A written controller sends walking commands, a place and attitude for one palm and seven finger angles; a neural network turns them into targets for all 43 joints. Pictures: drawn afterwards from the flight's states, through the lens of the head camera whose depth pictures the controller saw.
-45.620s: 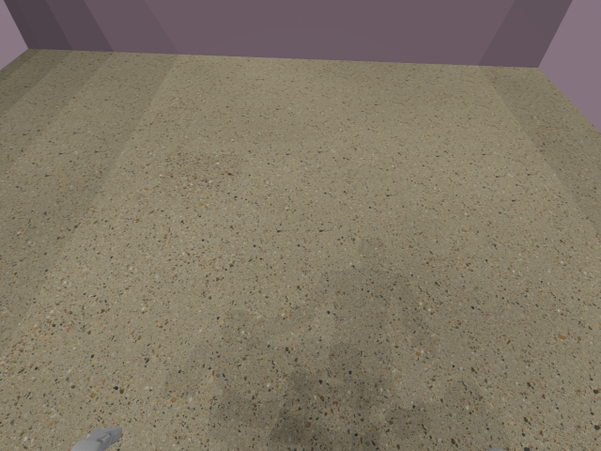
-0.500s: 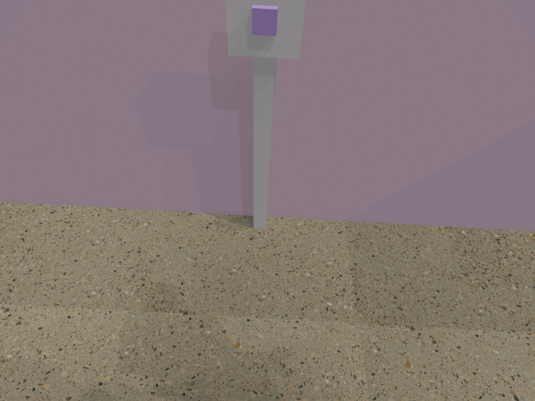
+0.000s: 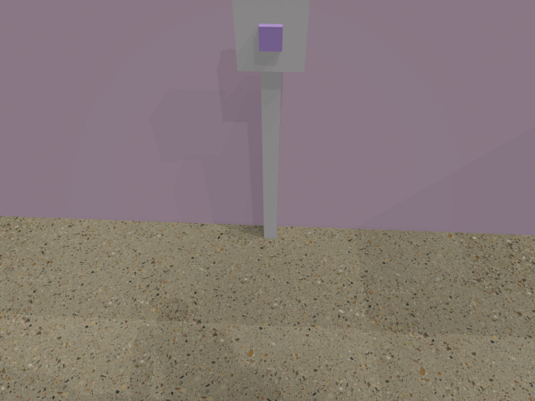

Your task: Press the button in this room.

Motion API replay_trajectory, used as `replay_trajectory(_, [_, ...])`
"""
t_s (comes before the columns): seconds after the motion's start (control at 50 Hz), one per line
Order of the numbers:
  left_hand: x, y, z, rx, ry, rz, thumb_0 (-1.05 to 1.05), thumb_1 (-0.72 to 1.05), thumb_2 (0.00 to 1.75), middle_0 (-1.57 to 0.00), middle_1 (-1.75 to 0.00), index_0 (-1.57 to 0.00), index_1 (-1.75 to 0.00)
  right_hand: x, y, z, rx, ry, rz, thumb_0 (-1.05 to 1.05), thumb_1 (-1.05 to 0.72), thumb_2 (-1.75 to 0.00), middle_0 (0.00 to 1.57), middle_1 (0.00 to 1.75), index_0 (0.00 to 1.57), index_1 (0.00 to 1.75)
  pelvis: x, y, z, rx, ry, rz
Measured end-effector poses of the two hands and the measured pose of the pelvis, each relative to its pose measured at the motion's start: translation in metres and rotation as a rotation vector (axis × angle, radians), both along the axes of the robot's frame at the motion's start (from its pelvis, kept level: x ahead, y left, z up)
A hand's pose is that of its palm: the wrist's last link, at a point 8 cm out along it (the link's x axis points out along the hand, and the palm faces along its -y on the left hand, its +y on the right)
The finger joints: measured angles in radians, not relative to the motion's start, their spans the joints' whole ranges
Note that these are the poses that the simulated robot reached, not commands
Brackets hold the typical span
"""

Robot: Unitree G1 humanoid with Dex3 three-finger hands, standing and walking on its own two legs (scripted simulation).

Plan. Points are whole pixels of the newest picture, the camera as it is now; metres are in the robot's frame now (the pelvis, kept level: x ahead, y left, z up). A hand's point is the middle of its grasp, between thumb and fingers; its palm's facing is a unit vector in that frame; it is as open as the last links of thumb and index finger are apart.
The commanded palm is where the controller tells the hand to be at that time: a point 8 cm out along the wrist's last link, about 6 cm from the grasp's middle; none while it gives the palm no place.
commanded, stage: let the arm hang, fingers relaxed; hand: left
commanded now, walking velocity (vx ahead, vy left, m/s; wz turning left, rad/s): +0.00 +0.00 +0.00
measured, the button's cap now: (270, 37) +0.92 +0.04 +0.15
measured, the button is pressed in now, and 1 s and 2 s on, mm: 0 0 0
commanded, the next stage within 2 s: stand and wait in 0.30 s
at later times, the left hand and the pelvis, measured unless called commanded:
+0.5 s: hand out of the picture +0.02 +0.18 -0.17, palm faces +0.01 -0.97 -0.23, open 7.4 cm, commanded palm none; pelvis +0.02 -0.01 +0.00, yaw +0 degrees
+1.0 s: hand out of the picture +0.11 +0.21 -0.15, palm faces -0.02 -0.95 -0.31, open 7.4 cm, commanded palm none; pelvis +0.04 -0.02 +0.01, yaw +0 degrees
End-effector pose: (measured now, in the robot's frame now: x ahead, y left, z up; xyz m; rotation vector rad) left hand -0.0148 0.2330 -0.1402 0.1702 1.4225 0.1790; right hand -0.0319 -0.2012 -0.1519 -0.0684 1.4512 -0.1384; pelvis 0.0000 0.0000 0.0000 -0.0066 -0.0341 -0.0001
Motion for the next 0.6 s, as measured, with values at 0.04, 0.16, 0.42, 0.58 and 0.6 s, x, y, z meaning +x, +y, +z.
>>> replay_trajectory(0.04, [0.007, -0.005, -0.002, -0.014, -0.017, -0.003, 0.0, 0.91, 0.9, -0.24, -0.34, -0.23, -0.34, 0.002, 0.001, 0.001, -0.003, -0.004, -0.002, 0.0, -0.91, -0.9, 0.2, 0.3, 0.2, 0.3, 0.001, 0.001, 0.0, 0.001, 0.001, -0.001])
replay_trajectory(0.16, [0.022, -0.016, -0.004, -0.045, -0.043, -0.011, 0.0, 0.91, 0.9, -0.21, -0.31, -0.21, -0.31, 0.009, -0.002, 0.003, -0.017, -0.015, -0.007, 0.0, -0.91, -0.9, 0.2, 0.3, 0.2, 0.3, 0.004, 0.001, 0.001, 0.004, 0.006, -0.002])
replay_trajectory(0.42, [0.028, -0.006, 0.002, -0.009, -0.012, -0.009, 0.0, 0.91, 0.9, -0.2, -0.3, -0.2, -0.3, 0.034, -0.022, 0.006, -0.049, -0.029, 0.008, 0.0, -0.91, -0.9, 0.2, 0.3, 0.2, 0.3, 0.015, -0.004, 0.004, 0.005, 0.007, -0.002])
replay_trajectory(0.58, [0.046, 0.004, 0.007, 0.025, -0.032, -0.02, 0.0, 0.91, 0.9, -0.2, -0.3, -0.2, -0.3, 0.058, -0.04, 0.008, -0.074, -0.058, 0.029, 0.0, -0.91, -0.9, 0.2, 0.3, 0.2, 0.3, 0.023, -0.008, 0.005, 0.007, 0.004, -0.001])
replay_trajectory(0.6, [0.049, 0.005, 0.008, 0.028, -0.038, -0.023, 0.0, 0.91, 0.9, -0.2, -0.3, -0.2, -0.3, 0.062, -0.042, 0.009, -0.077, -0.063, 0.031, 0.0, -0.91, -0.9, 0.2, 0.3, 0.2, 0.3, 0.024, -0.009, 0.005, 0.007, 0.003, -0.002])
